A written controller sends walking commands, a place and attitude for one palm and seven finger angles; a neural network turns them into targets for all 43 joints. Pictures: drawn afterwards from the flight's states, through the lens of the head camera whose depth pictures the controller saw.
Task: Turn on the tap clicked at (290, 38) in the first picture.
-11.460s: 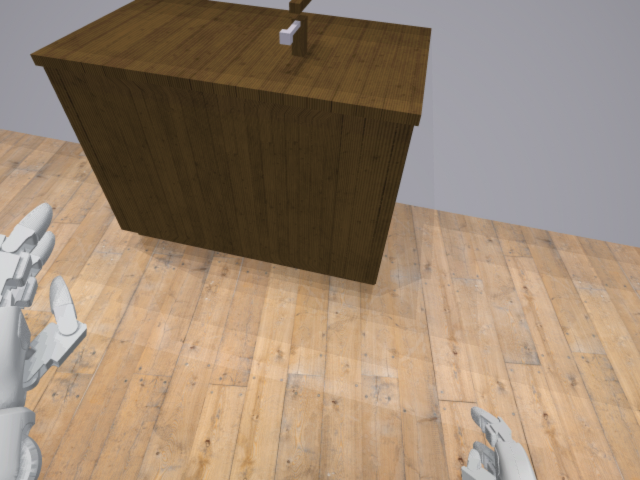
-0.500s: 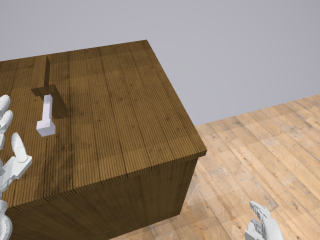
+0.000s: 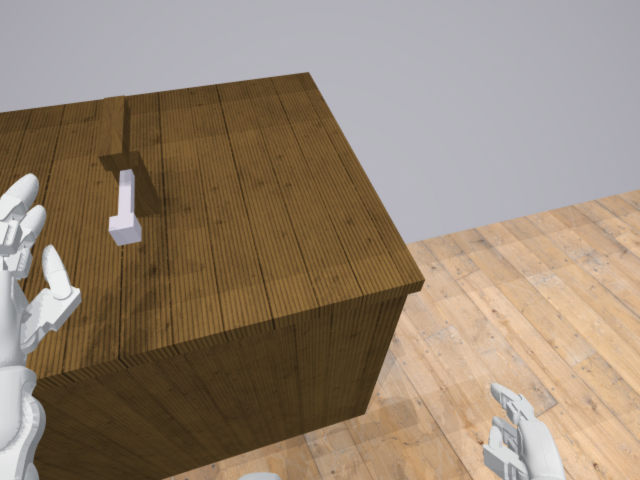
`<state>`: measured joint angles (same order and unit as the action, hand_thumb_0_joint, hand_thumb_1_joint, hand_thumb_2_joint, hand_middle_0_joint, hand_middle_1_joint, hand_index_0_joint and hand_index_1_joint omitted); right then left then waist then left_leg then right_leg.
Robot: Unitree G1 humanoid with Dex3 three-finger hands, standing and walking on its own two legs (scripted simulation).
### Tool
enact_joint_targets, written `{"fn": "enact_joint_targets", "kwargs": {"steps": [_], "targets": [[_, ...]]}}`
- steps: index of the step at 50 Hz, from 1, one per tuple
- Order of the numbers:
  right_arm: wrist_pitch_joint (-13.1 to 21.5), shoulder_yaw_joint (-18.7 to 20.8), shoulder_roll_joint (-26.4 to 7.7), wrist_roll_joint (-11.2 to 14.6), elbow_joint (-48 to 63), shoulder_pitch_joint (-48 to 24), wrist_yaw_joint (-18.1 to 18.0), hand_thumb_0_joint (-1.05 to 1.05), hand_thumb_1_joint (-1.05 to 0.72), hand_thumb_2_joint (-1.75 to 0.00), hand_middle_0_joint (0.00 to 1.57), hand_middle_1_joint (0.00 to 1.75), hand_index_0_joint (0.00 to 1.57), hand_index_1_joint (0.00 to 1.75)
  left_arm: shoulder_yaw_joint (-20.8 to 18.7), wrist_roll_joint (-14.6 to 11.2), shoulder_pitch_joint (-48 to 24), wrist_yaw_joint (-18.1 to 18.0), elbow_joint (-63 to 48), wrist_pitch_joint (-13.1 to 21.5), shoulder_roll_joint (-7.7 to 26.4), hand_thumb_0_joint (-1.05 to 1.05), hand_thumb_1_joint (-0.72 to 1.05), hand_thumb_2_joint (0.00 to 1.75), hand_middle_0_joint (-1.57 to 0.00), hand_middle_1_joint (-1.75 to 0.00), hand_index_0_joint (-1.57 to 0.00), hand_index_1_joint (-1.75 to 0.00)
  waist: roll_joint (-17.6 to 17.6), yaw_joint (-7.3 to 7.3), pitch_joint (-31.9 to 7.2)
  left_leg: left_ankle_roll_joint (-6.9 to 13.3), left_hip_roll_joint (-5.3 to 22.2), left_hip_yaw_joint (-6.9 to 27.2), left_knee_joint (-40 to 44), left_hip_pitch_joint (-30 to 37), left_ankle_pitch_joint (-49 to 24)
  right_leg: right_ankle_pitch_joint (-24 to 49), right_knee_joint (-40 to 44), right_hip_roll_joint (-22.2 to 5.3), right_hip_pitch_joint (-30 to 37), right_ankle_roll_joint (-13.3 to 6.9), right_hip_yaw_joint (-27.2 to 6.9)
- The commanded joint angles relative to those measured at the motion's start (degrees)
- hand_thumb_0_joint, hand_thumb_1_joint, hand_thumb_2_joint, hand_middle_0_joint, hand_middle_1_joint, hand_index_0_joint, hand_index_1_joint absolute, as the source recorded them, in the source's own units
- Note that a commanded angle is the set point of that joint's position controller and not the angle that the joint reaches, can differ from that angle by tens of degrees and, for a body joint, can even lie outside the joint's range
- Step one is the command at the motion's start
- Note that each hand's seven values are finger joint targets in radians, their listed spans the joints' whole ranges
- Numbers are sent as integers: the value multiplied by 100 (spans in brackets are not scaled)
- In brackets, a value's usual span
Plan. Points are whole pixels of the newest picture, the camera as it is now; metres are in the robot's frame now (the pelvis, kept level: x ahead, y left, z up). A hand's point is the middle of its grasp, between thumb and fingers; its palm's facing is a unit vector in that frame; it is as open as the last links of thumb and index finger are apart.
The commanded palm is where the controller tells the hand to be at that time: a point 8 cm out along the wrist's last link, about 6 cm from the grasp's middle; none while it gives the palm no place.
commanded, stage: come to a stop and stand still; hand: left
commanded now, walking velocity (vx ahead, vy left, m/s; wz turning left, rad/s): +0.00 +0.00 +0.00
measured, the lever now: (125, 229) +0.35 +0.29 +0.11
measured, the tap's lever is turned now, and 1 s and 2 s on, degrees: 0 0 0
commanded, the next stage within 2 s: none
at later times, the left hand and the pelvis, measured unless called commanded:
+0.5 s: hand out of the picture +0.14 +0.33 +0.16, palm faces +0.36 -0.87 -0.34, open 7.4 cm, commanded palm +0.09 +0.37 +0.18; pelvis -0.07 +0.09 -0.01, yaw +0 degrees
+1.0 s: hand out of the picture +0.08 +0.44 +0.18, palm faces +0.38 -0.85 -0.36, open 7.4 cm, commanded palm +0.00 +0.47 +0.18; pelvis -0.16 +0.20 -0.01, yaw +0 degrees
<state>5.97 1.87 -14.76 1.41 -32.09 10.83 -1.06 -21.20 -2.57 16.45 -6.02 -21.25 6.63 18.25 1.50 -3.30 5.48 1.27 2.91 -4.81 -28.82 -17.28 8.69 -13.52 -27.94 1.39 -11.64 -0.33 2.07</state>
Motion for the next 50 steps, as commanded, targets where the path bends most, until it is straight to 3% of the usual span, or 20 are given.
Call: {"fn": "enact_joint_targets", "kwargs": {"steps": [1, 4, 9, 18, 21, 24, 27, 30, 31, 32, 33, 34, 35, 39, 41, 42, 44, 45, 47, 50], "targets": [[368, 131, -396, -59, 1108, -561, -59, 0, -90, -90, 20, 30, 20, 30, -468, 71, 186, -68, -2088, 579, 1416, 0, 90, 90, -20, -30, -20, -30, -1020, 101, -859, 11, -212, 362, -374, 491, 757, -971, 1490, -985, -635, -31, -1197], [308, 68, -300, -90, 1044, -585, -203, 0, -90, -90, 20, 30, 20, 30, -926, -19, 168, -186, -2369, 696, 1678, 0, 90, 90, -20, -30, -20, -30, -540, 204, -607, -37, -303, 477, -483, 843, 1005, -2044, 1472, -1097, -1417, -564, -1081], [369, 98, -421, -87, 1011, -458, -203, 0, -90, -90, 20, 30, 20, 30, -962, 115, -493, -193, -2184, 873, 1598, 0, 90, 90, -20, -30, -20, -30, 1819, 141, -597, 387, 843, 2061, 2317, -1170, 3590, -1112, -1369, 213, 538, -64, 6], [476, 76, -391, -122, 814, -240, 128, 0, -90, -90, 20, 30, 20, 30, -305, 146, 252, 74, -1770, 821, 1132, 0, 90, 90, -20, -30, -20, -30, 329, 174, -1036, -341, 39, 1105, 948, 313, 1877, -615, 1207, -113, 361, -380, -219], [459, 165, -431, -85, 696, -172, 7, 0, -90, -90, 20, 30, 20, 30, -289, 95, 67, 54, -1677, 701, 1083, 0, 90, 90, -20, -30, -20, -30, -906, 303, -731, -228, -316, 795, -726, 1369, 1353, -2015, 1423, -875, -1738, -830, -937], [398, 55, -344, -66, 603, -293, -57, 0, -90, -90, 20, 30, 20, 30, -470, 30, -360, 29, -1753, 611, 1219, 0, 90, 90, -20, -30, -20, -30, -356, 411, -596, -193, -169, 1198, -318, 1404, 1334, -1709, 613, -708, -1950, -688, -633], [442, 15, -375, -91, 647, -519, -69, 0, -90, -90, 20, 30, 20, 30, -748, 61, -839, -20, -2036, 579, 1571, 0, 90, 90, -20, -30, -20, -30, 1510, 257, -557, -573, 635, 2723, 2729, 131, 3747, -1895, -1637, 547, -742, -155, 169], [504, 376, -367, -238, 801, -409, 121, 0, -90, -90, 20, 30, 20, 30, -856, -54, -728, 45, -2253, 562, 1507, 0, 90, 90, -20, -30, -20, -30, 2090, -105, -932, -2151, -125, 873, 3112, -1094, 2358, -1853, -1383, 855, 1385, -335, 861], [541, 394, -323, -175, 771, -280, 189, 0, -90, -90, 20, 30, 20, 30, -813, -6, -368, 56, -2137, 642, 1465, 0, 90, 90, -20, -30, -20, -30, 1497, -226, -1021, -2188, -696, 3, 1457, -1027, 1833, -1713, -145, 479, 1591, -641, 786], [504, 398, -320, 82, 757, -13, 256, 0, -90, -90, 20, 30, 20, 30, -802, 51, 408, 45, -1971, 717, 1527, 0, 90, 90, -20, -30, -20, -30, -1065, -334, -1228, -1601, -1289, -158, -2930, 165, 1898, -1090, 948, -874, 124, -1177, -284], [351, 428, -401, 250, 881, -216, 246, 0, -90, -90, 20, 30, 20, 30, -206, 94, 420, 137, -2222, 691, 977, 0, 90, 90, -20, -30, -20, -30, -2795, 22, -542, -620, -813, 1633, -7052, 285, 2477, -140, 857, -2435, -2478, -1748, -2237], [279, 370, -230, 171, 774, -382, 219, 0, -90, -90, 20, 30, 20, 30, -285, -47, -282, 244, -2575, 594, 1018, 0, 90, 90, -20, -30, -20, -30, -1838, 341, -571, -359, -625, 2098, -7721, -458, 2416, 184, 648, -2296, -2717, -1688, -1645], [382, 267, -73, 112, 861, -543, 302, 0, -90, -90, 20, 30, 20, 30, -735, -44, -682, 291, -3172, 619, 1570, 0, 90, 90, -20, -30, -20, -30, -1568, 234, -736, 145, -123, 2688, -7738, -797, 2658, -361, 540, -2738, -2656, -1872, -2274], [396, 79, -170, -64, 318, -411, 101, 0, -90, -90, 20, 30, 20, 30, -661, 53, -625, 83, -2220, 724, 1304, 0, 90, 90, -20, -30, -20, -30, 775, 433, -621, -65, -455, 660, 250, 722, 847, -111, -1300, -853, -1470, -671, -794], [570, 198, -198, -161, 222, -167, 59, 0, -90, -90, 20, 30, 20, 30, -598, 130, -967, -91, -2079, 802, 1413, 0, 90, 90, -20, -30, -20, -30, 2176, 371, -911, 111, -126, 493, 964, 1429, -692, -1141, -2841, -210, -1479, -351, -82], [650, 352, -418, -137, 471, -91, 9, 0, -90, -90, 20, 30, 20, 30, -714, 191, -814, -99, -2158, 813, 1475, 0, 90, 90, -20, -30, -20, -30, 2389, 270, -756, 575, 869, 1756, 830, 1369, -1758, -1934, -3981, 178, -2282, -102, 157], [553, 170, -121, -244, 490, -298, 152, 0, -90, -90, 20, 30, 20, 30, -706, 84, -1128, 78, -2584, 779, 1745, 0, 90, 90, -20, -30, -20, -30, 1868, 610, -587, 790, 1211, 3872, 1029, 646, -1474, -2067, -4442, 214, -2580, 2, -312], [525, 275, -254, -254, 487, -445, 230, 0, -90, -90, 20, 30, 20, 30, -862, 127, -1018, 136, -2595, 835, 1809, 0, 90, 90, -20, -30, -20, -30, 1070, 550, -268, 804, 1427, 4127, 1153, 323, -932, -1482, -4549, 85, -2567, -35, -690], [489, 275, -341, -61, 673, -460, 375, 0, -90, -90, 20, 30, 20, 30, -623, 98, -565, 178, -2879, 907, 1419, 0, 90, 90, -20, -30, -20, -30, 275, 385, -607, 889, 1312, 3152, 1069, 418, 81, -1124, -3933, 28, -2084, -119, -506], [399, 289, -360, -107, 772, -232, 399, 0, -90, -90, 20, 30, 20, 30, -832, -34, 591, 208, -2749, 897, 1484, 0, 90, 90, -20, -30, -20, -30, 1239, 301, -1048, 801, 1103, 2425, 942, 384, 935, -1148, -2386, 46, -1227, -255, -205]]}}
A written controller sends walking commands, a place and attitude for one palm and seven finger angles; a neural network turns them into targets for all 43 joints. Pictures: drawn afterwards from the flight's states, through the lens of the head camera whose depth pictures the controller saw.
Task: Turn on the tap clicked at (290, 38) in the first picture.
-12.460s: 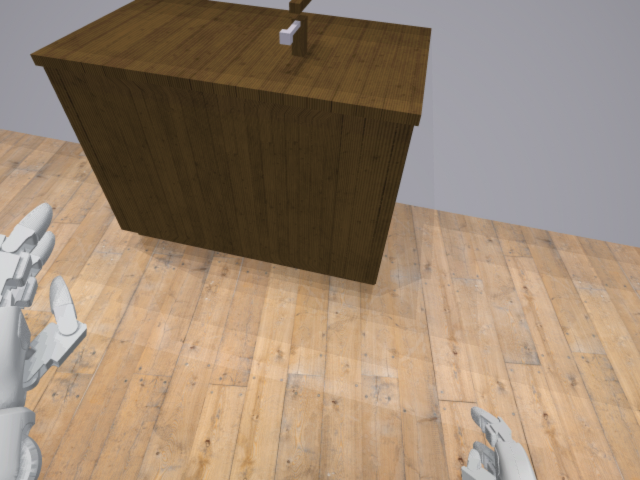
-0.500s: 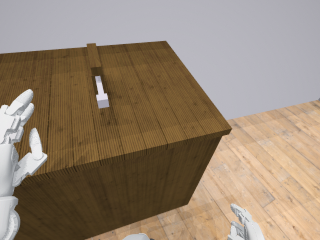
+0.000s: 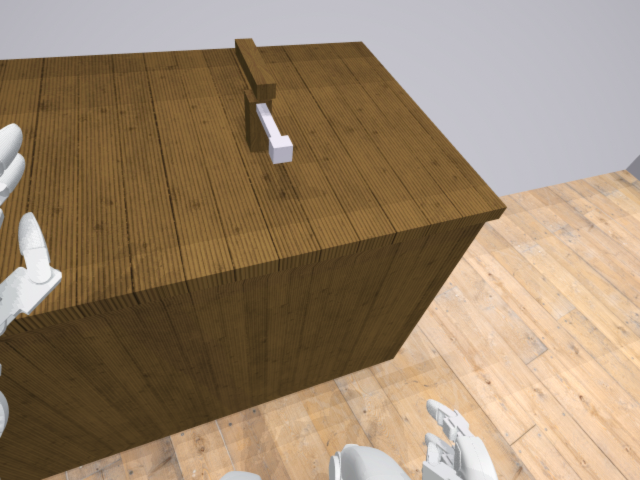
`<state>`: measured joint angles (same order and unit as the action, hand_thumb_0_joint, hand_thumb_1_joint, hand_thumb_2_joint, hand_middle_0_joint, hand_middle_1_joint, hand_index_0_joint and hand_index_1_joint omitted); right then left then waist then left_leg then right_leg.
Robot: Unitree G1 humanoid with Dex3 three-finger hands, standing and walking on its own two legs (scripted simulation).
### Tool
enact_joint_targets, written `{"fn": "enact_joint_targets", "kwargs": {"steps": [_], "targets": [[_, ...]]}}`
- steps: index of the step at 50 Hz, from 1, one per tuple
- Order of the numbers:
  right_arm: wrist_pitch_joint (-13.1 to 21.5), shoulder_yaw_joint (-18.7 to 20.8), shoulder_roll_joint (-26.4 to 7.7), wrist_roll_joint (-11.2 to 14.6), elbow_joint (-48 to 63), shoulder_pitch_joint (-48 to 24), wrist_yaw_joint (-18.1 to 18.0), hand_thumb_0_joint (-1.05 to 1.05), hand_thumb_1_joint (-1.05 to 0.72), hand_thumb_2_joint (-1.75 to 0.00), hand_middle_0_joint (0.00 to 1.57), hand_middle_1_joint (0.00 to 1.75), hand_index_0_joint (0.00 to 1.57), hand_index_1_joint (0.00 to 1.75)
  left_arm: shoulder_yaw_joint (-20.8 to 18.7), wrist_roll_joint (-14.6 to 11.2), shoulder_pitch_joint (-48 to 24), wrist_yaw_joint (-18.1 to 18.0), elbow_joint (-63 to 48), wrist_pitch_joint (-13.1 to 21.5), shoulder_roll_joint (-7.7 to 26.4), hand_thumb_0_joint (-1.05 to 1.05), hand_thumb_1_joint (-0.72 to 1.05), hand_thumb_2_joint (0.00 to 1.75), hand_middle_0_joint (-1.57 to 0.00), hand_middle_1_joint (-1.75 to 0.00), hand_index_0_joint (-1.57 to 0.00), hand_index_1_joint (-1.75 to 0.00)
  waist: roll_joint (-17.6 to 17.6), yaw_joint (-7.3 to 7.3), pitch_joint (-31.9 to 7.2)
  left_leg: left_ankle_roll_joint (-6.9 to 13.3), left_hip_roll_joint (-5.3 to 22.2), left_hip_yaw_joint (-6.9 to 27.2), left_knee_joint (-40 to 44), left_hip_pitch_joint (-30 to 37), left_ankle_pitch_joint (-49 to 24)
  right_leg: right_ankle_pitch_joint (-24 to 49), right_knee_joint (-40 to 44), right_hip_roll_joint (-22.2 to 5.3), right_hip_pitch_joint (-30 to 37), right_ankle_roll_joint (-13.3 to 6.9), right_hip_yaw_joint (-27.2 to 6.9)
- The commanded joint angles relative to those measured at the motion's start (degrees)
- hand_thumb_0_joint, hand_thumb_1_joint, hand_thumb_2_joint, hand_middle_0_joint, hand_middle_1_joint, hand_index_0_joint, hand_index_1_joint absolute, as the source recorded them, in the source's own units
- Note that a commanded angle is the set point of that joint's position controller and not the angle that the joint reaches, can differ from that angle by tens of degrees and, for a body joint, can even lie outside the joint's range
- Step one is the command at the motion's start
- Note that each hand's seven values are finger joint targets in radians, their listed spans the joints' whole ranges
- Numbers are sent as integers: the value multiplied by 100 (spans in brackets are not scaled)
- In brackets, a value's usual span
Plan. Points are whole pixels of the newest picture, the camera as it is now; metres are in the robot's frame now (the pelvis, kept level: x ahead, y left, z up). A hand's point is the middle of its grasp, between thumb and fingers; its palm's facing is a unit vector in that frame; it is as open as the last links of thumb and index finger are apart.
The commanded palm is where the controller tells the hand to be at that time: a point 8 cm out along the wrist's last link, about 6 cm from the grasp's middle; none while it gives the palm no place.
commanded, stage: come to a stop and stand still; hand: left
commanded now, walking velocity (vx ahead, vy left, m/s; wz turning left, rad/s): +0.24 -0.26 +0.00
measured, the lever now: (280, 149) +0.51 +0.10 +0.12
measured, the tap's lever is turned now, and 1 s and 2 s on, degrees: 0 0 0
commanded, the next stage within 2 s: look again from close up in 1.30 s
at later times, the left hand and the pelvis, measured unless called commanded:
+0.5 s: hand (40, 315) +0.20 +0.24 +0.19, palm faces +0.34 -0.84 -0.42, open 7.4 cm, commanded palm +0.13 +0.29 +0.19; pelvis -0.03 +0.01 -0.01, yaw -1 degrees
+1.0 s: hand (11, 320) +0.19 +0.25 +0.20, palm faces +0.44 -0.81 -0.40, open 7.4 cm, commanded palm +0.12 +0.29 +0.19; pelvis -0.02 +0.01 +0.01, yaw +3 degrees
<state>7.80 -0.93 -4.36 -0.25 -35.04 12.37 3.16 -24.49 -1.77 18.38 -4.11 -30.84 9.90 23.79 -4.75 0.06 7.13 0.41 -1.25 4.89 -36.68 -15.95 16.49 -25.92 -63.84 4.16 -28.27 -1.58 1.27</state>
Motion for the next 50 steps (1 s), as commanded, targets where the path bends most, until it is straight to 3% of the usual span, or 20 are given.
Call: {"fn": "enact_joint_targets", "kwargs": {"steps": [1, 5, 8, 9, 10, 12, 14, 17, 18, 19, 20, 22, 28, 29, 31, 33, 38, 42, 44, 50], "targets": [[142, 542, -1380, 51, 1090, -327, -37, 0, -90, -90, 20, 30, 20, 30, -554, -132, 644, 28, -1641, 529, 922, 0, 90, 90, -20, -30, -20, -30, 1852, -50, -1231, 763, 1416, 1204, 1776, 43, 356, 195, 1704, -124, 886, -178, 86], [-109, 411, -1362, 42, 1019, -268, -237, 0, -90, -90, 20, 30, 20, 30, -781, -163, 551, 52, -622, 335, 1054, 0, 90, 90, -20, -30, -20, -30, 1325, -38, -967, 370, 1116, 908, 1174, -794, 1282, 616, 3559, 45, 2205, -305, 578], [-204, 451, -1284, 199, 921, -177, -316, 0, -90, -90, 20, 30, 20, 30, -678, -157, 255, 32, -146, 259, 1039, 0, 90, 90, -20, -30, -20, -30, -773, 43, -1068, 174, -149, -559, -2576, -1505, 1130, 1621, 4495, -1364, 2607, -1025, -628], [-185, 471, -1296, 226, 1010, -275, -325, 0, -90, -90, 20, 30, 20, 30, -876, -169, -170, -65, -286, 316, 1284, 0, 90, 90, -20, -30, -20, -30, -978, 35, -1031, 43, -155, -523, -3746, -2185, 1451, 3198, 4370, -2013, 2826, -1316, -1131], [-77, 524, -1347, 269, 989, -242, -323, 0, -90, -90, 20, 30, 20, 30, -639, -170, -439, -86, -445, 342, 970, 0, 90, 90, -20, -30, -20, -30, -1153, 13, -1083, 39, 186, 23, -3856, -2165, 1216, 3115, 4306, -2424, 2464, -1492, -1482], [-10, 565, -1460, 312, 1010, -515, -228, 0, -90, -90, 20, 30, 20, 30, -415, -120, -326, -59, -1005, 422, 893, 0, 90, 90, -20, -30, -20, -30, -478, 2, -475, 159, 607, 580, -3416, -1525, 828, 1917, 4345, -2537, 1026, -1638, -2081], [-93, 387, -1264, 196, 929, -507, -284, 0, -90, -90, 20, 30, 20, 30, -334, -84, -7, -193, -1559, 517, 893, 0, 90, 90, -20, -30, -20, -30, 636, 42, -615, 210, 622, -8, -2071, -811, 880, 1503, 4120, -2255, 852, -1472, -1457], [78, 352, -1230, 115, 892, -528, -384, 0, -90, -90, 20, 30, 20, 30, -314, -72, -48, -367, -2083, 511, 974, 0, 90, 90, -20, -30, -20, -30, 1379, 78, -882, 148, 54, -837, 619, 638, -196, 856, 2851, -1225, 815, -719, -68], [160, 380, -1266, 93, 856, -413, -407, 0, -90, -90, 20, 30, 20, 30, -347, -64, 5, -406, -1996, 538, 938, 0, 90, 90, -20, -30, -20, -30, 1907, 41, -1052, 260, 190, -495, 1257, 1218, -582, 967, 1787, -801, 671, -491, 181], [196, 477, -1393, 54, 955, -497, -397, 0, -90, -90, 20, 30, 20, 30, -421, -72, -137, -444, -2215, 605, 978, 0, 90, 90, -20, -30, -20, -30, 2868, -47, -998, 633, 1048, 892, 1504, 1739, -1183, -161, 865, -295, -254, -220, 319], [208, 481, -1377, 59, 960, -447, -386, 0, -90, -90, 20, 30, 20, 30, -581, 6, -225, -444, -2251, 641, 1185, 0, 90, 90, -20, -30, -20, -30, 2845, -5, -947, 1048, 1641, 1964, 1722, 1312, -1143, -672, 97, -92, -412, -132, 58], [312, 387, -1187, -14, 931, -417, -377, 0, -90, -90, 20, 30, 20, 30, -1103, -18, -212, -352, -2081, 630, 1699, 0, 90, 90, -20, -30, -20, -30, 2564, 63, -601, 1133, 1782, 2655, 2035, 481, -835, -423, -110, -254, -435, -13, -418], [175, 458, -1400, 183, 1075, -96, -306, 0, -90, -90, 20, 30, 20, 30, -884, -144, 1144, -199, -610, 508, 863, 0, 90, 90, -20, -30, -20, -30, 1133, -95, -1241, 513, 865, 371, 962, -914, 576, 883, 3656, -307, 2598, 12, 172], [137, 457, -1363, 188, 1054, -27, -318, 0, -90, -90, 20, 30, 20, 30, -810, -146, 1132, -170, -404, 475, 864, 0, 90, 90, -20, -30, -20, -30, 307, -58, -1232, 381, 558, 114, 358, -1120, 989, 987, 4136, -528, 2813, -61, -81], [106, 473, -1365, 209, 1061, -192, -388, 0, -90, -90, 20, 30, 20, 30, -596, -178, 685, -162, -103, 363, 862, 0, 90, 90, -20, -30, -20, -30, -1385, 10, -888, 68, -119, -460, -2140, -1451, 1106, 274, 5096, -2009, 1931, -844, -2182], [214, 453, -1429, 241, 907, -208, -425, 0, -90, -90, 20, 30, 20, 30, -173, -174, 374, -186, 68, 185, 468, 0, 90, 90, -20, -30, -20, -30, -1129, 50, -476, 38, 186, -24, -2190, -1364, 690, 408, 5116, -2171, 1205, -1020, -2443], [281, 163, -1140, 20, 675, -518, -602, 0, -90, -90, 20, 30, 20, 30, -77, -4, -436, -391, -759, 342, 683, 0, 90, 90, -20, -30, -20, -30, 120, 14, -958, 146, 48, -771, 889, 585, -47, 643, 4276, -1397, 1084, -444, -784], [478, 340, -1402, 98, 979, -568, -614, 0, -90, -90, 20, 30, 20, 30, -212, 13, -701, -526, -2073, 434, 950, 0, 90, 90, -20, -30, -20, -30, 1487, -158, -1260, 491, 1102, 350, 1464, 1247, -1475, 1210, 3292, -661, 1103, -4, -363], [442, 263, -1279, 100, 944, -618, -534, 0, -90, -90, 20, 30, 20, 30, -311, 35, -167, -522, -1892, 437, 914, 0, 90, 90, -20, -30, -20, -30, 2174, -196, -1027, 458, 1099, 548, 1866, 320, -576, 933, 3387, -567, 1677, 98, -27], [343, 374, -1349, 126, 963, -336, -460, 0, -90, -90, 20, 30, 20, 30, -488, -121, 776, -500, -855, 437, 653, 0, 90, 90, -20, -30, -20, -30, 587, -76, -1306, 103, 507, -212, 956, 256, -790, 2075, 4186, -1000, 2190, -141, -669]]}}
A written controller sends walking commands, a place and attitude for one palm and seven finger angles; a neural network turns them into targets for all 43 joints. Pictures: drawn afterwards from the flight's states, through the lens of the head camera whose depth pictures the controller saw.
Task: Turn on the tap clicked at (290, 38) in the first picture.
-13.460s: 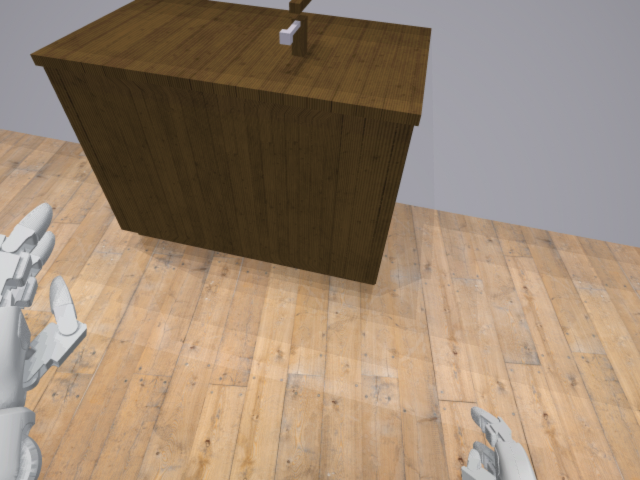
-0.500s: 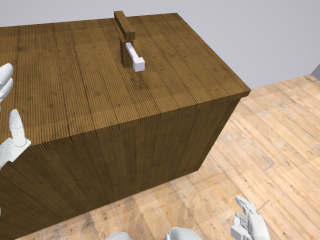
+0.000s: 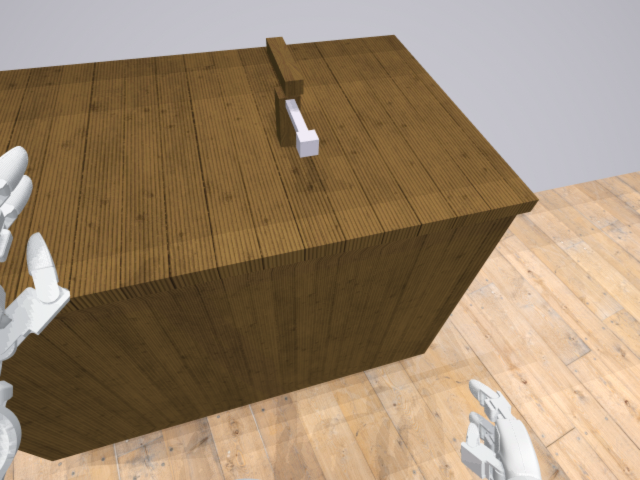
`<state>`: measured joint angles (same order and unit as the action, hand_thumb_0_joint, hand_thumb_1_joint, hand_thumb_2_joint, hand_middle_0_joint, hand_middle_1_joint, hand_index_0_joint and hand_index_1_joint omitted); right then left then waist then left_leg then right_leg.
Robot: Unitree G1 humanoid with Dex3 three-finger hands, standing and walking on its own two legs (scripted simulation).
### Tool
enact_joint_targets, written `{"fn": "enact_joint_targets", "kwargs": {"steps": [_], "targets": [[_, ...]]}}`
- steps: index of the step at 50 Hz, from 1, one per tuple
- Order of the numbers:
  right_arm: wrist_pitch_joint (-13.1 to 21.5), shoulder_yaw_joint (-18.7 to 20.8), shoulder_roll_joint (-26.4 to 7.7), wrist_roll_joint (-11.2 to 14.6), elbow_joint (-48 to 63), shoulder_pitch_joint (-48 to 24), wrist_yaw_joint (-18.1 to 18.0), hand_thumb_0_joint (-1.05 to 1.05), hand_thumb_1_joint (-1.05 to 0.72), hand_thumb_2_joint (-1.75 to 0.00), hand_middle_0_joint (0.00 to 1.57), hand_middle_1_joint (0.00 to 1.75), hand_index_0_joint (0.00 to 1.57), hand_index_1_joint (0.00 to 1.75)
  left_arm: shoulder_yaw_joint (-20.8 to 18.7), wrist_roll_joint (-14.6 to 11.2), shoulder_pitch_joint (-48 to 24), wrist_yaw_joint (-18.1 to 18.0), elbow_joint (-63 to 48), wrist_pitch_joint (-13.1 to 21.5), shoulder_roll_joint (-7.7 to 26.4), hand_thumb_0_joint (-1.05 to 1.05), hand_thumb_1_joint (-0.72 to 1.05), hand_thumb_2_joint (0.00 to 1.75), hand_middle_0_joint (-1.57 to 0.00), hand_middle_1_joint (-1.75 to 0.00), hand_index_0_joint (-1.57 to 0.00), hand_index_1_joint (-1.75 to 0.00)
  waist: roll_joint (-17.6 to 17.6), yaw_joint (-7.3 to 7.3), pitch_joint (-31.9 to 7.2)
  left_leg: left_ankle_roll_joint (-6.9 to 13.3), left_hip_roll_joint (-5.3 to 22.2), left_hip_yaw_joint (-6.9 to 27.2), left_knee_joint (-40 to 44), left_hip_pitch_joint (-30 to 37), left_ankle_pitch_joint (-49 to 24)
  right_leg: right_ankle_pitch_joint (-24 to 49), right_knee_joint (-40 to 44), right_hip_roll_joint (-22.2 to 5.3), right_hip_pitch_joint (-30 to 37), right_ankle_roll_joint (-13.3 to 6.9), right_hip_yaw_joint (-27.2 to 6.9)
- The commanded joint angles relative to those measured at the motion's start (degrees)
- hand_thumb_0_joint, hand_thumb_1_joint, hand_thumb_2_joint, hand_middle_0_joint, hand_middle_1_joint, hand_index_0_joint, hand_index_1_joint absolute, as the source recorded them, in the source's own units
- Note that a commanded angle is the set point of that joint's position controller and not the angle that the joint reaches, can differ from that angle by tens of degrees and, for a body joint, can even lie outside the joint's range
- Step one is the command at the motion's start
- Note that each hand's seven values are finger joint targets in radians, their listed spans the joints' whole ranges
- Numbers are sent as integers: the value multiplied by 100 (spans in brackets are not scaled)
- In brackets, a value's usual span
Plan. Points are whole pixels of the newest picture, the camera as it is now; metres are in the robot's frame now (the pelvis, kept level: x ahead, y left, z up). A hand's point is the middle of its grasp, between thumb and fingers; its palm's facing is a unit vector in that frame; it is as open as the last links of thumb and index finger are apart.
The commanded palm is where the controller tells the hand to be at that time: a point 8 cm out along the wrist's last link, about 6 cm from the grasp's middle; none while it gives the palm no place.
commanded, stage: come to a stop and stand still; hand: left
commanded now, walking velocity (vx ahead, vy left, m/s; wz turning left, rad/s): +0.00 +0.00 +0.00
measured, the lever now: (307, 143) +0.54 +0.07 +0.11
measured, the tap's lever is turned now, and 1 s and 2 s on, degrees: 0 0 0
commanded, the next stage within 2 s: look again from close up in 0.30 s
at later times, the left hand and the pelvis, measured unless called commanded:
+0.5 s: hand (44, 293) +0.23 +0.26 +0.18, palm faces +0.41 -0.83 -0.37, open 7.4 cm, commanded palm +0.17 +0.29 +0.18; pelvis +0.01 +0.01 +0.01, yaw -1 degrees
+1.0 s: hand (59, 286) +0.24 +0.26 +0.17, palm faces +0.45 -0.82 -0.36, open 7.4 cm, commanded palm +0.19 +0.28 +0.18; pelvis +0.03 +0.00 +0.00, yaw +0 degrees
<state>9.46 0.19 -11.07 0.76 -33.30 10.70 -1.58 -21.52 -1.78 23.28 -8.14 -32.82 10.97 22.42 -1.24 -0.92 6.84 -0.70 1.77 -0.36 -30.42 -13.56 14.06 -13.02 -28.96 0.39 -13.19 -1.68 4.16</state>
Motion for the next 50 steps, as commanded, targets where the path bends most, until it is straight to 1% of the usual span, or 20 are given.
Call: {"fn": "enact_joint_targets", "kwargs": {"steps": [1, 2, 6, 7, 10, 11, 12, 14, 17, 22, 26, 27, 31, 32, 38, 40, 42, 44, 48, 50], "targets": [[124, 252, -671, 31, 790, -158, 5, 0, -90, -90, 20, 30, 20, 30, -756, -161, 457, -76, -394, 276, 723, 0, 90, 90, -20, -30, -20, -30, 17, 41, -1283, 200, 194, 282, 276, 82, -586, 833, 750, -676, 567, -135, -998], [109, 240, -676, 37, 798, -161, -9, 0, -90, -90, 20, 30, 20, 30, -655, -207, 617, -44, -62, 231, 529, 0, 90, 90, -20, -30, -20, -30, 8, 87, -1170, 181, 195, 263, 306, 97, -745, 983, 741, -653, 483, -127, -976], [-46, 195, -729, 53, 806, -265, -67, 0, -90, -90, 20, 30, 20, 30, -461, -197, 257, 0, -25, 116, 578, 0, 90, 90, -20, -30, -20, -30, -205, 77, -1134, 212, 319, 362, 504, 133, -801, 808, 709, -564, 320, 7, -745], [-36, 159, -716, 57, 847, -407, -103, 0, -90, -90, 20, 30, 20, 30, -426, -199, -32, 8, -171, 112, 621, 0, 90, 90, -20, -30, -20, -30, -27, 90, -978, 199, 282, 337, 592, 142, -857, 791, 685, -513, 217, 34, -728], [-59, 145, -717, 32, 857, -420, -139, 0, -90, -90, 20, 30, 20, 30, -314, -135, -323, -28, -569, 118, 672, 0, 90, 90, -20, -30, -20, -30, 211, 15, -1134, 245, 348, 392, 738, 250, -917, 785, 604, -457, 369, 62, -619], [-50, 127, -694, 20, 858, -453, -154, 0, -90, -90, 20, 30, 20, 30, -348, -121, -440, -57, -757, 139, 750, 0, 90, 90, -20, -30, -20, -30, 273, -3, -1157, 262, 340, 420, 774, 253, -853, 747, 637, -463, 409, 64, -622], [-26, 103, -689, 7, 870, -547, -178, 0, -90, -90, 20, 30, 20, 30, -470, -114, -720, -82, -1103, 165, 953, 0, 90, 90, -20, -30, -20, -30, 544, 6, -1117, 239, 299, 359, 837, 325, -914, 782, 589, -444, 362, 59, -629], [2, 100, -656, 0, 849, -469, -170, 0, -90, -90, 20, 30, 20, 30, -390, -100, -576, -125, -1069, 171, 838, 0, 90, 90, -20, -30, -20, -30, 560, -44, -1151, 244, 303, 392, 849, 276, -845, 738, 632, -433, 511, 45, -577], [28, 118, -661, -11, 820, -481, -158, 0, -90, -90, 20, 30, 20, 30, -600, -105, -455, -179, -1156, 191, 984, 0, 90, 90, -20, -30, -20, -30, 797, -38, -1198, 194, 234, 315, 848, 327, -787, 760, 717, -438, 541, 8, -672], [-48, 136, -660, 0, 816, -386, -124, 0, -90, -90, 20, 30, 20, 30, -522, -170, 134, -142, -485, 128, 672, 0, 90, 90, -20, -30, -20, -30, 467, 7, -1102, 131, 205, 299, 882, 162, -566, 671, 896, -411, 549, 15, -676], [-150, 128, -680, 21, 819, -375, -130, 0, -90, -90, 20, 30, 20, 30, -417, -181, 186, -101, -156, 44, 579, 0, 90, 90, -20, -30, -20, -30, 41, 15, -1090, 156, 257, 322, 907, 47, -352, 492, 1001, -430, 493, 64, -664], [-142, 121, -672, 37, 846, -457, -146, 0, -90, -90, 20, 30, 20, 30, -395, -204, 120, -84, -119, 24, 563, 0, 90, 90, -20, -30, -20, -30, 73, 42, -907, 139, 210, 259, 927, 58, -318, 416, 1072, -400, 315, 73, -714], [-163, 120, -698, 23, 844, -450, -174, 0, -90, -90, 20, 30, 20, 30, -288, -138, -266, -100, -471, 39, 624, 0, 90, 90, -20, -30, -20, -30, 280, 9, -1056, 175, 264, 328, 1059, 99, -242, 375, 956, -355, 415, 95, -602], [-146, 99, -704, 14, 868, -520, -191, 0, -90, -90, 20, 30, 20, 30, -378, -134, -480, -107, -685, 50, 774, 0, 90, 90, -20, -30, -20, -30, 447, 18, -1018, 154, 231, 328, 1129, 125, -265, 349, 912, -314, 359, 97, -600], [-96, 98, -656, -22, 801, -429, -190, 0, -90, -90, 20, 30, 20, 30, -426, -130, -360, -168, -926, 111, 797, 0, 90, 90, -20, -30, -20, -30, 639, -21, -1266, 148, 295, 396, 1125, 226, -545, 635, 721, -311, 644, 75, -465], [-138, 136, -679, -8, 807, -421, -174, 0, -90, -90, 20, 30, 20, 30, -401, -145, -323, -165, -806, 89, 737, 0, 90, 90, -20, -30, -20, -30, 806, 4, -1221, 194, 439, 578, 1312, 191, 133, 130, 494, -152, 477, 69, -333], [-186, 111, -643, 11, 825, -478, -182, 0, -90, -90, 20, 30, 20, 30, -428, -169, -170, -160, -502, 17, 674, 0, 90, 90, -20, -30, -20, -30, 919, 44, -919, 287, 640, 855, 1637, -52, 1339, -516, 375, -8, 181, 70, -226], [-239, 110, -637, 39, 834, -434, -182, 0, -90, -90, 20, 30, 20, 30, -374, -143, -198, -167, -374, -28, 616, 0, 90, 90, -20, -30, -20, -30, 988, 73, -760, 418, 855, 1150, 1729, -296, 1902, -681, 192, 47, 84, 51, -114], [-250, 103, -620, 42, 826, -400, -165, 0, -90, -90, 20, 30, 20, 30, -305, -135, -272, -155, -399, -65, 608, 0, 90, 90, -20, -30, -20, -30, 748, 101, -792, 441, 795, 915, 1097, -366, 1389, -481, 429, -33, 182, -66, -225], [-258, 123, -615, 35, 824, -343, -141, 0, -90, -90, 20, 30, 20, 30, -270, -147, -284, -134, -373, -85, 593, 0, 90, 90, -20, -30, -20, -30, 382, 71, -935, 376, 617, 549, 491, -458, 1011, -398, 480, -174, 298, -198, -497]]}}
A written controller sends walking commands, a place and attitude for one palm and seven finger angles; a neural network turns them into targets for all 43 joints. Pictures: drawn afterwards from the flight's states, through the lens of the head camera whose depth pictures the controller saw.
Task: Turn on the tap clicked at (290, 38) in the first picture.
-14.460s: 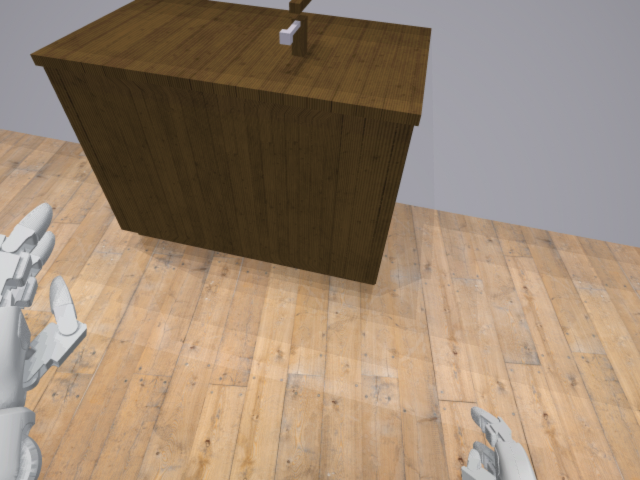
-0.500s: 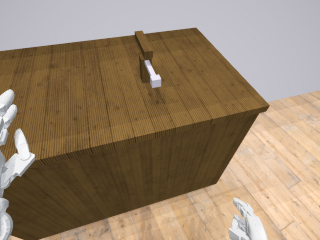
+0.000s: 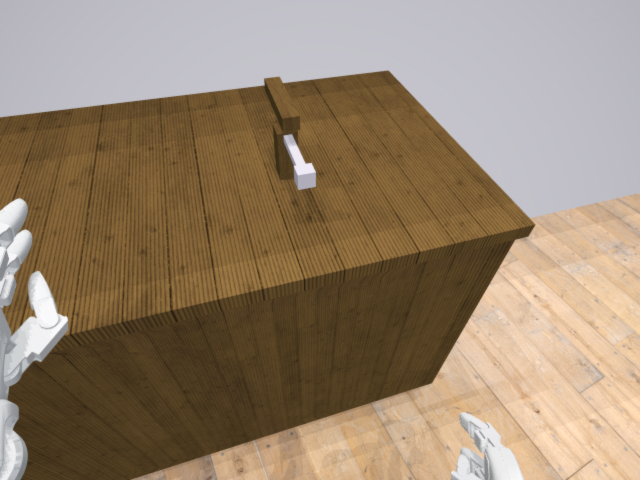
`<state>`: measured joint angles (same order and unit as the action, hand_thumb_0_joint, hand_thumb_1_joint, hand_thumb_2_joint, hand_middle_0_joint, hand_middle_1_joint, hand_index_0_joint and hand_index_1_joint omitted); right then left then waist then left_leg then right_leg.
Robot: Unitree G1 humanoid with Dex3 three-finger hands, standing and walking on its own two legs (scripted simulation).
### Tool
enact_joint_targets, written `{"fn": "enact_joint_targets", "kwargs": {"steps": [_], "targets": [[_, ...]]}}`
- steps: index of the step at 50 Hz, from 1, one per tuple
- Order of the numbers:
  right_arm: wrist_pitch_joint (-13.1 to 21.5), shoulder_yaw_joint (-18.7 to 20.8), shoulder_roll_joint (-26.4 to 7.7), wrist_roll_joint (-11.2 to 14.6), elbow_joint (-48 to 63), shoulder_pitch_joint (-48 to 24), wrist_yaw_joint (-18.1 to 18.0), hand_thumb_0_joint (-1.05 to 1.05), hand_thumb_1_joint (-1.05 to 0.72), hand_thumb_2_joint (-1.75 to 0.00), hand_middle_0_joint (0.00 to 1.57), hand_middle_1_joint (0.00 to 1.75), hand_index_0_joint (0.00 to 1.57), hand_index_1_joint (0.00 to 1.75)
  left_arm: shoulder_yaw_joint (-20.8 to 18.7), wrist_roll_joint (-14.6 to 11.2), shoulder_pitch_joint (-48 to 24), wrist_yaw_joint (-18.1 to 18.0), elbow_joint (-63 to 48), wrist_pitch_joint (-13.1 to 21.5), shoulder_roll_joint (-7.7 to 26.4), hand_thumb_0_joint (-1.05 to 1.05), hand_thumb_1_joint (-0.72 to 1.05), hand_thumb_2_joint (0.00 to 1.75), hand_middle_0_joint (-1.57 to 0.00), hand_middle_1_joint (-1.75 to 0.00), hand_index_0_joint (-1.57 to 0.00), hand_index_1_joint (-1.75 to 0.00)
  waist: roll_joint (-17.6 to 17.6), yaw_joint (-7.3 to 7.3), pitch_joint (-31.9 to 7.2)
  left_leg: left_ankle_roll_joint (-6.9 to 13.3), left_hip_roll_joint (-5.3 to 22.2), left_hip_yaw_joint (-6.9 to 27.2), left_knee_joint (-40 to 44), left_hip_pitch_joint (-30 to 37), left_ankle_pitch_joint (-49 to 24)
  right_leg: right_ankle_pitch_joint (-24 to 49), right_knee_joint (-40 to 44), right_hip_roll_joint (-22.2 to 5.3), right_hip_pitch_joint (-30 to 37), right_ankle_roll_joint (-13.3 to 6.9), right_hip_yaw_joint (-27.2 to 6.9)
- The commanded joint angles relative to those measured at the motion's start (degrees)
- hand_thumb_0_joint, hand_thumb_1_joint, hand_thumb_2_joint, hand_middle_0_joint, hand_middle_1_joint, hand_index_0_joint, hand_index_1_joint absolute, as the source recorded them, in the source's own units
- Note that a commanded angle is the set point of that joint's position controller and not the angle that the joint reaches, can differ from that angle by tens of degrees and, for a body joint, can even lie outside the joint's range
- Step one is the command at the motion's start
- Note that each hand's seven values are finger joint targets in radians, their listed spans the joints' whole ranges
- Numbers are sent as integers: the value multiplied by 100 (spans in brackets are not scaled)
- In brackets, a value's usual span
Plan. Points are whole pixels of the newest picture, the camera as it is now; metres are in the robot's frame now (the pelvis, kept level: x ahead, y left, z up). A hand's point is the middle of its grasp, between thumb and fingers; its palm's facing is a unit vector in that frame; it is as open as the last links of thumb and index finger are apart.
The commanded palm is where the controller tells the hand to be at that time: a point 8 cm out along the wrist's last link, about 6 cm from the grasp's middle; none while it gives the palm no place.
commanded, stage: shuffle to correct the standing spot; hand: left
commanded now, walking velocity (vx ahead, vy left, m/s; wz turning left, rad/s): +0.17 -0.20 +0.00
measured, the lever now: (304, 176) +0.51 +0.06 +0.11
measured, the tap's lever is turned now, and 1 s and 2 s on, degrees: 0 0 0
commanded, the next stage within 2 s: come to a stop and stand still in 1.20 s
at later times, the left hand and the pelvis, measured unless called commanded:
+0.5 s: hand (199, 246) +0.31 +0.15 +0.17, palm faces +0.35 -0.77 -0.54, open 7.4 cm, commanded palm +0.25 +0.20 +0.18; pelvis +0.09 -0.08 -0.03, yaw +1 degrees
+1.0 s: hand (315, 202) +0.38 +0.04 +0.18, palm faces +0.40 -0.80 -0.45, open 7.4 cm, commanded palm +0.32 +0.08 +0.18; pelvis +0.16 -0.21 -0.02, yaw +1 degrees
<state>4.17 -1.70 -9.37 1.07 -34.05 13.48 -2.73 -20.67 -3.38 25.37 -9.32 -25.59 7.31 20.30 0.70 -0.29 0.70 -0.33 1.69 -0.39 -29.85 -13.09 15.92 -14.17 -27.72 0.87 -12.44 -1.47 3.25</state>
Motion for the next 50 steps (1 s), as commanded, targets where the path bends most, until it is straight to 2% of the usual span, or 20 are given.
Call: {"fn": "enact_joint_targets", "kwargs": {"steps": [1, 5, 9, 11, 12, 16, 20, 22, 24, 28, 31, 32, 33, 34, 35, 41, 44, 45, 46, 50], "targets": [[260, 330, -786, 9, 908, -628, -16, 0, -90, -90, 20, 30, 20, 30, -319, 0, -586, -3, -1185, 271, 813, 0, 90, 90, -20, -30, -20, -30, 17, 13, -300, 298, 487, 394, 71, -583, 772, -438, 399, -354, 137, -332, -694], [263, 316, -727, 47, 926, -649, 21, 0, -90, -90, 20, 30, 20, 30, -435, -56, -789, -71, -1576, 282, 1048, 0, 90, 90, -20, -30, -20, -30, -840, -61, -432, 94, 30, -206, -1694, -1279, 241, 378, 678, -1498, 795, -1224, -2152], [129, 265, -683, -8, 880, -561, 2, 0, -90, -90, 20, 30, 20, 30, -687, -113, -683, -92, -2000, 362, 1302, 0, 90, 90, -20, -30, -20, -30, -38, 94, -412, 203, 267, -105, -444, -163, -220, 1489, -693, -1208, 62, -902, -1168], [113, 368, -886, -58, 960, -550, -39, 0, -90, -90, 20, 30, 20, 30, -848, -170, -624, -51, -2324, 434, 1355, 0, 90, 90, -20, -30, -20, -30, 1943, 163, -676, 911, 1651, 2451, 835, 2072, -2007, -668, -3077, 230, -2326, 10, 124], [186, 332, -792, -137, 987, -708, -37, 0, -90, -90, 20, 30, 20, 30, -908, -107, -758, -19, -2275, 504, 1462, 0, 90, 90, -20, -30, -20, -30, 2151, 195, -389, 1246, 2289, 3464, 1032, 2369, -2852, -1757, -4204, 253, -3092, -13, -280], [137, 516, -933, -63, 897, -635, 92, 0, -90, -90, 20, 30, 20, 30, -846, -3, -412, 166, -2156, 468, 1295, 0, 90, 90, -20, -30, -20, -30, 1158, 42, -48, 1256, 2114, 1799, 604, 2002, -2952, -1300, -3635, -402, -3640, -29, -664], [226, 468, -861, -12, 1078, -432, 143, 0, -90, -90, 20, 30, 20, 30, -932, -28, 496, 153, -1743, 503, 1123, 0, 90, 90, -20, -30, -20, -30, 1330, -82, -389, 535, 1274, -35, 76, 50, -2570, 443, -737, -86, -81, -76, 415], [218, 386, -756, 50, 1108, -507, 123, 0, -90, -90, 20, 30, 20, 30, -958, -51, 679, 133, -1438, 413, 1136, 0, 90, 90, -20, -30, -20, -30, 403, -213, -784, 313, 732, -588, -1778, -685, -1768, 896, -86, 197, 1439, -135, 710], [276, 453, -684, 101, 1213, -641, 121, 0, -90, -90, 20, 30, 20, 30, -1322, -45, 183, 94, -1579, 447, 1692, 0, 90, 90, -20, -30, -20, -30, -2140, -178, -1299, 96, -216, -372, -4795, -2341, 1810, 1482, 477, -1713, 2019, -1116, -2354], [112, 338, -705, 39, 933, -651, 190, 0, -90, -90, 20, 30, 20, 30, -1111, -34, -70, 128, -1956, 409, 1437, 0, 90, 90, -20, -30, -20, -30, -1385, -62, -294, 90, 498, -22, -3471, -1148, 1884, -822, 939, -1718, -781, -1148, -1966], [13, 291, -666, -42, 810, -611, 39, 0, -90, -90, 20, 30, 20, 30, -1021, -133, -671, 71, -2313, 368, 1466, 0, 90, 90, -20, -30, -20, -30, -524, 220, -647, 23, -70, -742, -884, 748, 757, -2042, 33, -962, -1753, -649, -541], [75, 313, -774, -58, 837, -665, -27, 0, -90, -90, 20, 30, 20, 30, -918, -176, -806, 63, -2579, 403, 1417, 0, 90, 90, -20, -30, -20, -30, 605, 285, -636, 120, 109, -286, -7, 1308, 698, -1970, -1192, -567, -2169, -420, -169], [155, 381, -897, -105, 947, -645, -16, 0, -90, -90, 20, 30, 20, 30, -879, -95, -869, 36, -2653, 497, 1278, 0, 90, 90, -20, -30, -20, -30, 2079, 194, -454, 547, 1343, 1804, 934, 1516, 1669, -2050, -2921, 10, -3137, -87, 243], [253, 403, -916, -135, 958, -643, 18, 0, -90, -90, 20, 30, 20, 30, -880, 24, -1039, 19, -2764, 602, 1332, 0, 90, 90, -20, -30, -20, -30, 2302, 217, -115, 1030, 2499, 3748, 1992, 760, 1847, -1697, -4334, 142, -3258, 20, -323], [319, 396, -821, -92, 978, -781, 34, 0, -90, -90, 20, 30, 20, 30, -1099, 105, -1064, 35, -2720, 705, 1566, 0, 90, 90, -20, -30, -20, -30, 1209, 48, 167, 1350, 2564, 3431, 2063, 352, 1205, -871, -4747, -122, -3068, 0, -833], [329, 506, -845, -77, 951, -413, 224, 0, -90, -90, 20, 30, 20, 30, -882, 66, -235, 127, -1992, 542, 1123, 0, 90, 90, -20, -30, -20, -30, 1823, -105, -293, 621, 1495, 456, 453, 32, -1612, -646, -1416, -260, -1133, 53, 5], [281, 499, -836, 11, 1099, -352, 240, 0, -90, -90, 20, 30, 20, 30, -875, 28, -19, 128, -1560, 435, 1069, 0, 90, 90, -20, -30, -20, -30, 908, -125, -666, 255, 1077, -113, -968, -536, -1227, 138, 149, 161, 527, 67, 532], [255, 493, -734, 42, 1063, -313, 237, 0, -90, -90, 20, 30, 20, 30, -939, 43, -135, 109, -1450, 394, 1237, 0, 90, 90, -20, -30, -20, -30, -377, -114, -830, 128, 560, -475, -2415, -1183, -353, 545, 462, -398, 1126, -204, -213], [254, 465, -597, 85, 1147, -451, 202, 0, -90, -90, 20, 30, 20, 30, -1078, 3, -215, 59, -1304, 333, 1526, 0, 90, 90, -20, -30, -20, -30, -2262, -114, -864, -82, -113, -517, -3901, -2546, 1712, 1560, 689, -1659, 1607, -912, -2131], [173, 385, -686, 79, 908, -563, 150, 0, -90, -90, 20, 30, 20, 30, -909, -30, -20, 55, -1554, 321, 1320, 0, 90, 90, -20, -30, -20, -30, -1478, -94, -365, -67, 519, 15, -3733, -2045, 1687, 2142, 342, -1844, 347, -1327, -1780]]}}
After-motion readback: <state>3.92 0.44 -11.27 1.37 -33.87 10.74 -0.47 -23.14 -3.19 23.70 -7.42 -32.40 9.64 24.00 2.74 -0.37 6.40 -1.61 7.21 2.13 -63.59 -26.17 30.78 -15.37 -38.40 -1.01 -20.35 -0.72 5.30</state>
